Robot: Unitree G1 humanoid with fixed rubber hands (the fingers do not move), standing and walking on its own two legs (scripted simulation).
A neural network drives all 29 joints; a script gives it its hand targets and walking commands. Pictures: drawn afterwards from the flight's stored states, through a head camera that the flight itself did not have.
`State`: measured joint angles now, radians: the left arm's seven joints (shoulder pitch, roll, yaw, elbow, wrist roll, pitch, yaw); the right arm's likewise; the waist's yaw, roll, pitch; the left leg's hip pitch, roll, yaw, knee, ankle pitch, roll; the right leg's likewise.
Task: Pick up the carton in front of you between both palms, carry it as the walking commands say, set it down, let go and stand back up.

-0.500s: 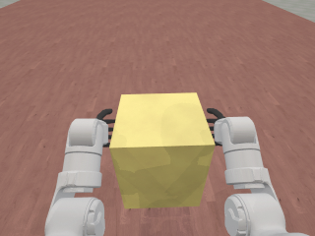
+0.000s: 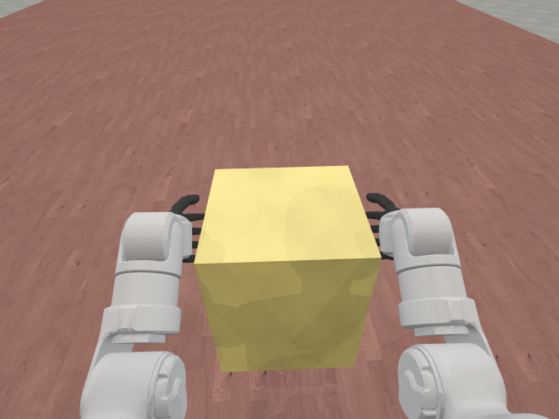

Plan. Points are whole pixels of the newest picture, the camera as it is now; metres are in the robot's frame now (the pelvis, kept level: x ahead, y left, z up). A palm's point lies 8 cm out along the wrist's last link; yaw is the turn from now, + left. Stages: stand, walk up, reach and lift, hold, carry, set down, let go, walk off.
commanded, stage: carry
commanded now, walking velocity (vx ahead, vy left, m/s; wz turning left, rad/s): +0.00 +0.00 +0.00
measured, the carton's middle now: (284, 268) +0.35 +0.00 +0.06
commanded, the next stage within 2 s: none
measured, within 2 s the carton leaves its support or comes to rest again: neither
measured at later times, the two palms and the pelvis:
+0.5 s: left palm (176, 233) +0.35 +0.15 +0.15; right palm (388, 230) +0.35 -0.14 +0.14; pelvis +0.00 +0.00 +0.00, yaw +0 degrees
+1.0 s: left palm (205, 136) +0.57 +0.14 +0.18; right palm (368, 142) +0.56 -0.16 +0.16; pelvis +0.19 -0.01 -0.01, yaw +1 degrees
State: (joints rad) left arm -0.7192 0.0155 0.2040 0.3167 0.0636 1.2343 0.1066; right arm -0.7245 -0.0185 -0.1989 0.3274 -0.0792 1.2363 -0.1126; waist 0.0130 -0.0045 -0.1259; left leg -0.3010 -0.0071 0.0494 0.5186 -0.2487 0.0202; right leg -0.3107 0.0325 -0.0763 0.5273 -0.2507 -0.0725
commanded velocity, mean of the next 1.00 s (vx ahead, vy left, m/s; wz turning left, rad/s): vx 0.31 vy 0.00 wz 0.00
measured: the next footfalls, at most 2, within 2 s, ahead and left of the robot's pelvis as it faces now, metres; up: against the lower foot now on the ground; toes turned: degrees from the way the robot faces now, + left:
right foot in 1.02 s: +0.38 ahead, -0.10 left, +0.00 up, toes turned -6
left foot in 1.50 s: +0.69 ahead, +0.08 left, +0.00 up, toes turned +9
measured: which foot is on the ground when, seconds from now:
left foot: down 0.00-1.00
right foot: down 0.00-0.66, up 0.68-1.00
